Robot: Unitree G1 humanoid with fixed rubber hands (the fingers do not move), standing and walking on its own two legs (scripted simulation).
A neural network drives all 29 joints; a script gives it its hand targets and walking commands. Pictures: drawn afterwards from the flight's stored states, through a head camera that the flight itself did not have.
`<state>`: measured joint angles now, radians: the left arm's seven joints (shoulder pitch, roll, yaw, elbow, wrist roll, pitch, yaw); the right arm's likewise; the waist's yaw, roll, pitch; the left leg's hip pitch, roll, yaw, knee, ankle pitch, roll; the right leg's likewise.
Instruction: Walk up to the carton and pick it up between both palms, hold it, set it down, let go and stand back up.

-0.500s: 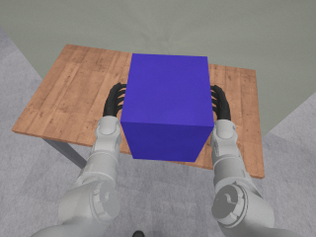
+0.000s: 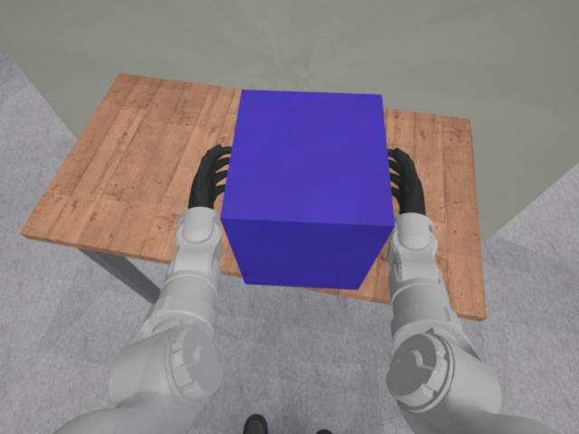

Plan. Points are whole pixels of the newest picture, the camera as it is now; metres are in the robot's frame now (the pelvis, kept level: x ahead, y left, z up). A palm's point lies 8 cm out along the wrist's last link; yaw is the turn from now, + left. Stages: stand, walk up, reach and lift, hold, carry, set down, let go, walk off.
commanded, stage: set down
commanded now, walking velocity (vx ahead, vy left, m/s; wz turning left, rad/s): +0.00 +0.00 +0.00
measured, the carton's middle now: (305, 200) +0.46 -0.02 -0.03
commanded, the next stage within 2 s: none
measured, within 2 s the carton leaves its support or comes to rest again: neither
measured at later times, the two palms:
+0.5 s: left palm (205, 201) +0.43 +0.13 +0.02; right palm (408, 205) +0.42 -0.16 +0.02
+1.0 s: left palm (207, 201) +0.44 +0.13 +0.01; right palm (408, 206) +0.42 -0.16 +0.02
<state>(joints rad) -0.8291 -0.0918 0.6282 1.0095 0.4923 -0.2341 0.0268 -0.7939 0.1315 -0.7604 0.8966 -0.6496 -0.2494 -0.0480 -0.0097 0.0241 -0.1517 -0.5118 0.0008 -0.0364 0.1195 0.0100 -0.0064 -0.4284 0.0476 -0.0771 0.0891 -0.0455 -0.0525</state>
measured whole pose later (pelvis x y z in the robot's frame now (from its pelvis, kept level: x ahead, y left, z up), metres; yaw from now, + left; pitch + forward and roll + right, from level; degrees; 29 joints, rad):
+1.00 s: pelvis +0.00 +0.00 +0.00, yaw -1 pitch +24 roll +0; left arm -0.84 -0.07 0.63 1.01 0.48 -0.27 0.03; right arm -0.81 0.14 -0.73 0.89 -0.58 -0.26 -0.01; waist -0.02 0.00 -0.14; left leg -0.55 0.00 -0.02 0.13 0.01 -0.01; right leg -0.48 0.05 -0.06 0.12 -0.05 -0.05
